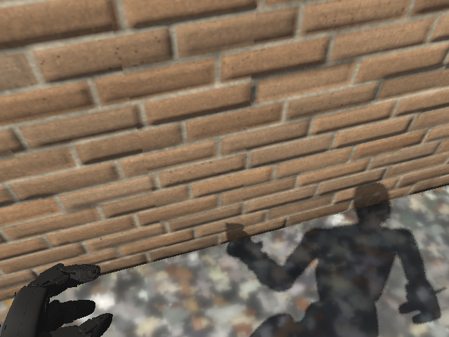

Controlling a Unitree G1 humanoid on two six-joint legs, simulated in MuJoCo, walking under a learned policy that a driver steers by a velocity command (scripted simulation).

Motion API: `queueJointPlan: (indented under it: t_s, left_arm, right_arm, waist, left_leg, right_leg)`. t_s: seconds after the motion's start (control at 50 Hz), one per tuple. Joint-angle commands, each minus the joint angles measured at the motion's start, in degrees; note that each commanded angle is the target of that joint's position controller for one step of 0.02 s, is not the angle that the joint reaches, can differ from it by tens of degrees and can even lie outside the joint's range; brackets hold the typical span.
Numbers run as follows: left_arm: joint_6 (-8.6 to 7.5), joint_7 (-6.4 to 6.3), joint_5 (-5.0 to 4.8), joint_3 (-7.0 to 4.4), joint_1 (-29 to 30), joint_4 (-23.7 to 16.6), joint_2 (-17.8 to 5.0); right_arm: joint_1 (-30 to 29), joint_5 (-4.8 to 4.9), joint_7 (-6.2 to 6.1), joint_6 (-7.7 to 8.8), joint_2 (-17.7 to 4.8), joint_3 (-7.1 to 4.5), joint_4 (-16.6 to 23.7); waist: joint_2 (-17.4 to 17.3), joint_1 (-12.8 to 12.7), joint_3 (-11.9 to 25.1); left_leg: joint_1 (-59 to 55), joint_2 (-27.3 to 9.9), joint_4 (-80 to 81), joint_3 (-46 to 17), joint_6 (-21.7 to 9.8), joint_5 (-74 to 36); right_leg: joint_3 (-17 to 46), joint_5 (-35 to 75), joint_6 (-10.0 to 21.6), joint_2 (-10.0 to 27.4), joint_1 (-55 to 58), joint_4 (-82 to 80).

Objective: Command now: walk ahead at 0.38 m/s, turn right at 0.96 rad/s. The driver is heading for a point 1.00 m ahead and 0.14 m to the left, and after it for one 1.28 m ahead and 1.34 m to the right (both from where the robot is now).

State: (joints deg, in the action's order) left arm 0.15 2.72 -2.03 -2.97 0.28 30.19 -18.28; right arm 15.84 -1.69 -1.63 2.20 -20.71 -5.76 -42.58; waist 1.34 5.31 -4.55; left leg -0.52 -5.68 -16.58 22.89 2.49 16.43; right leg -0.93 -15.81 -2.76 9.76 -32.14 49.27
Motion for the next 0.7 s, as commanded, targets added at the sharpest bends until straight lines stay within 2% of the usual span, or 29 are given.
queueJointPlan:
  t_s: [0.02,0.04,0.06,0.08,0.1,0.12,0.14,0.16,0.18,0.2,0.22,0.24,0.26,0.3,0.32,0.34,0.38,0.4,0.42,0.46,0.5,0.52,0.58,0.6,0.62,0.64,0.68,0.7]
  left_arm:
    - [-0.90,0.80,-0.14,-0.37,1.85,-3.65,-1.98]
    - [-0.35,0.80,-0.11,-1.34,-0.73,-2.87,-4.07]
    - [0.32,0.48,0.06,-2.56,-5.18,-1.52,-6.50]
    - [0.15,0.09,0.34,-4.32,-12.11,0.77,-9.62]
    - [-0.27,-0.86,0.82,-6.71,-21.39,3.90,-13.42]
    - [-0.72,-2.07,1.15,-7.72,-22.78,5.90,-18.58]
    - [-2.01,-1.65,4.68,-8.30,-17.22,1.36,-24.65]
    - [-3.17,-1.15,4.49,-7.14,-14.66,0.14,-18.94]
    - [-3.37,-1.58,3.00,-6.12,-10.26,0.02,-15.75]
    - [-3.30,-1.67,1.49,-4.63,-6.51,0.49,-11.62]
    - [-3.06,-2.04,1.03,-3.38,-3.38,1.28,-8.10]
    - [-3.20,-2.11,1.89,-2.14,-2.07,2.26,-6.01]
    - [-3.97,-2.05,3.04,-1.16,-0.58,3.34,-4.02]
    - [-4.45,-2.43,3.87,-0.09,0.31,6.15,-2.27]
    - [-4.41,-2.66,4.17,-0.06,0.25,7.35,-2.62]
    - [-4.40,-3.23,4.00,-0.50,0.13,7.60,-4.03]
    - [-3.53,-4.10,3.62,-1.54,-1.27,8.31,-7.95]
    - [-2.84,-4.52,3.46,-1.87,-1.43,8.42,-8.64]
    - [-2.18,-4.86,3.28,-1.89,-1.55,8.49,-8.38]
    - [-1.42,-5.99,2.48,-1.97,-1.88,9.36,-7.59]
    - [-0.89,-6.45,2.74,-1.96,-1.61,9.59,-7.05]
    - [-1.01,-6.61,3.28,-2.23,-1.49,9.74,-7.69]
    - [0.41,-6.93,3.58,-2.48,-1.64,9.32,-8.29]
    - [1.04,-7.30,4.02,-2.24,-1.37,9.22,-7.91]
    - [1.47,-7.51,4.01,-2.31,-0.92,8.99,-8.13]
    - [1.85,-7.55,4.51,-2.46,-0.41,8.79,-8.97]
    - [2.14,-7.69,3.89,-2.52,0.74,8.38,-8.62]
    - [2.37,-8.25,3.04,-2.27,2.38,8.25,-7.39]
  right_arm:
    - [-5.34,1.93,0.68,-0.49,-10.44,-2.73,3.20]
    - [-6.36,2.79,0.97,-0.77,-11.00,-2.99,3.36]
    - [-7.05,4.15,1.37,-0.90,-11.13,-3.14,3.51]
    - [-8.05,5.50,1.60,-0.53,-11.17,-3.26,3.30]
    - [-8.83,5.13,1.62,0.02,-8.03,-2.30,4.17]
    - [-8.98,0.96,1.07,0.85,-0.45,-0.11,6.29]
    - [-6.39,-0.04,0.67,2.65,-0.39,0.92,9.79]
    - [-7.32,2.02,0.08,3.42,-6.14,0.03,8.08]
    - [-7.49,2.70,-0.76,3.32,-6.28,0.61,8.51]
    - [-5.17,1.55,-1.94,2.38,-6.54,0.86,5.79]
    - [-2.77,0.54,-2.55,1.39,-6.83,0.93,4.20]
    - [-0.53,0.35,-2.46,0.37,-6.60,0.98,2.83]
    - [2.33,0.06,-2.33,-0.31,-4.77,1.46,1.30]
    - [2.75,0.33,-1.94,-0.94,-2.13,2.38,0.39]
    - [1.32,0.69,-1.73,-1.09,-1.17,2.80,0.44]
    - [-1.67,1.34,-1.94,-0.83,-0.37,3.12,0.88]
    - [-6.99,1.72,-1.77,-0.94,-2.08,2.84,2.80]
    - [-7.90,1.91,-1.75,-1.10,-2.93,2.56,3.34]
    - [-8.52,2.03,-1.74,-1.27,-3.34,2.39,3.60]
    - [-10.16,1.46,-1.80,-1.35,-2.75,2.47,5.18]
    - [-10.47,1.66,-1.40,-1.14,-1.81,2.58,5.96]
    - [-11.89,1.93,-1.04,-0.74,-1.45,2.58,6.73]
    - [-12.30,2.74,0.33,-0.12,-0.19,2.95,7.25]
    - [-12.06,2.77,0.92,0.00,-0.02,3.12,7.57]
    - [-11.64,2.88,1.37,-0.04,0.06,3.15,7.56]
    - [-10.61,2.35,1.93,0.01,-0.54,3.06,7.31]
    - [-7.81,2.33,2.74,-0.01,-1.64,2.61,6.63]
    - [-5.34,2.30,2.34,0.11,-2.21,2.16,5.59]
  waist:
    - [-7.14,-3.36,2.34]
    - [-8.07,-5.37,4.27]
    - [-9.10,-8.06,6.79]
    - [-8.71,-12.57,10.15]
    - [-4.64,-17.24,12.69]
    - [10.03,-13.45,7.20]
    - [12.99,-8.86,20.93]
    - [3.04,-10.71,22.41]
    - [3.52,-7.94,16.06]
    - [0.39,-5.81,13.14]
    - [0.41,-3.47,12.87]
    - [0.95,-1.70,13.79]
    - [1.92,-0.05,14.98]
    - [3.57,0.26,14.69]
    - [4.25,-0.47,13.53]
    - [4.76,-2.13,12.12]
    - [4.50,-4.36,9.97]
    - [4.32,-4.85,8.99]
    - [3.94,-5.26,8.01]
    - [2.44,-5.60,6.91]
    - [1.45,-5.53,6.96]
    - [0.13,-5.58,7.29]
    - [0.74,-6.25,10.81]
    - [1.26,-6.14,11.71]
    - [2.23,-5.97,12.43]
    - [3.61,-5.56,13.31]
    - [4.90,-3.94,14.12]
    - [3.32,-1.86,13.88]
  left_leg:
    - [-3.40,-11.63,1.43,-6.81,-8.72,-31.61]
    - [-2.96,-11.88,-1.47,-6.03,-7.85,-38.55]
    - [-2.74,-12.47,-6.35,-5.37,-6.84,-43.95]
    - [0.88,-11.49,-15.35,-4.05,-5.23,-46.19]
    - [12.15,-8.31,-30.85,-4.13,-2.40,-33.59]
    - [34.66,-2.60,-49.31,-6.45,1.05,17.65]
    - [48.08,5.89,-65.00,-17.66,3.73,28.04]
    - [48.09,3.34,-63.28,-27.95,3.05,18.14]
    - [48.67,1.50,-60.34,-27.14,2.18,11.06]
    - [45.21,-1.47,-57.70,-27.07,2.21,6.97]
    - [39.79,-3.42,-54.20,-28.10,2.66,4.30]
    - [32.16,-3.32,-52.34,-27.33,2.36,2.29]
    - [26.31,-3.10,-49.85,-27.10,2.43,-0.36]
    - [21.19,-2.52,-42.32,-25.76,2.84,-3.77]
    - [20.20,-2.34,-37.75,-25.62,2.72,-5.63]
    - [20.73,-1.71,-35.07,-25.19,2.62,-6.99]
    - [24.77,-1.42,-35.47,-24.49,2.16,-5.98]
    - [27.42,-1.75,-36.07,-24.54,2.05,-4.51]
    - [29.91,-2.28,-36.81,-24.82,2.08,-2.86]
    - [34.58,-3.37,-38.54,-25.27,2.73,1.30]
    - [37.09,-3.61,-39.01,-24.76,3.33,4.06]
    - [37.18,-3.34,-37.93,-23.86,2.90,5.06]
    - [35.37,-1.45,-33.38,-21.01,1.85,5.49]
    - [33.82,-1.04,-31.07,-20.35,1.30,5.51]
    - [32.07,-0.41,-28.80,-19.42,0.73,5.21]
    - [29.72,0.14,-26.91,-18.86,-0.03,4.94]
    - [23.65,1.58,-19.63,-17.76,-2.28,1.89]
    - [18.18,2.61,-13.49,-17.19,-4.31,-2.27]
  right_leg:
    - [-4.92,0.92,1.43,-3.48,0.36,-6.92]
    - [-6.00,0.19,2.82,-5.23,5.23,-8.69]
    - [-7.02,-0.36,4.69,-7.37,10.59,-9.91]
    - [-6.74,3.30,7.59,-9.37,20.46,-12.84]
    - [-4.77,7.53,11.30,-12.24,35.09,-17.21]
    - [9.85,35.85,12.51,-4.75,45.55,-16.95]
    - [44.06,25.47,26.16,9.24,51.75,-26.17]
    - [40.56,22.08,25.53,10.33,48.62,-31.92]
    - [33.45,23.16,23.17,10.10,42.15,-32.64]
    - [26.54,29.58,19.82,8.32,35.47,-31.18]
    - [20.64,37.89,17.60,6.79,30.14,-29.70]
    - [14.54,44.26,16.20,4.65,24.08,-30.08]
    - [10.41,47.78,15.13,3.17,20.29,-30.33]
    - [2.47,51.06,13.10,0.07,17.96,-31.24]
    - [-0.07,47.97,11.75,-1.06,17.66,-32.02]
    - [-1.18,46.04,11.11,-0.87,18.19,-32.80]
    - [0.08,39.02,11.61,1.39,20.40,-34.17]
    - [1.13,34.48,12.29,2.74,22.07,-34.93]
    - [2.19,30.38,13.13,4.08,23.73,-35.36]
    - [4.28,28.48,15.57,7.20,27.58,-34.69]
    - [3.77,32.73,17.03,8.40,30.97,-33.07]
    - [3.03,36.19,17.10,8.66,31.91,-31.38]
    - [-0.24,47.83,16.03,8.48,35.76,-27.29]
    - [-1.02,48.91,15.34,8.48,36.16,-26.47]
    - [-2.03,49.67,14.78,8.48,36.18,-25.50]
    - [-3.42,50.38,13.94,8.09,35.81,-24.28]
    - [-6.00,49.56,11.57,7.15,33.45,-20.01]
    - [-7.56,48.82,9.65,6.31,29.18,-15.53]
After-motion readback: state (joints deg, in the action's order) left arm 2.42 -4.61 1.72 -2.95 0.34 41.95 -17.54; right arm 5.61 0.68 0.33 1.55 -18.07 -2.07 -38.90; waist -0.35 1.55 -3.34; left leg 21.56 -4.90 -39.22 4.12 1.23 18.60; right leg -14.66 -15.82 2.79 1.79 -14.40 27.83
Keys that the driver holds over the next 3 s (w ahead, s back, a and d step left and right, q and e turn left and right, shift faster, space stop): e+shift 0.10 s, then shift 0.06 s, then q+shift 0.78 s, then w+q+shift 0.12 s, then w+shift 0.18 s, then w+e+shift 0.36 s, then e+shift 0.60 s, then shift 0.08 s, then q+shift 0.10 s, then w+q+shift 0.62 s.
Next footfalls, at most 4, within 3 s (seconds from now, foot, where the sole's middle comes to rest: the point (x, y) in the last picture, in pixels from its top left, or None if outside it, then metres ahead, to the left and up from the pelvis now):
0.10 right None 0.15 -0.16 -0.78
0.72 left None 0.14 0.06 -0.78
1.10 right None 0.24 -0.15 -0.78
1.54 left None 0.09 0.17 -0.78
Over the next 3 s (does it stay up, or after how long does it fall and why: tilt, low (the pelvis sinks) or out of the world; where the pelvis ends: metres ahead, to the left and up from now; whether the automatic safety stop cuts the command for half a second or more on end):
stays up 0.11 0.03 0.00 its command is cut before an obstacle after 1.0 s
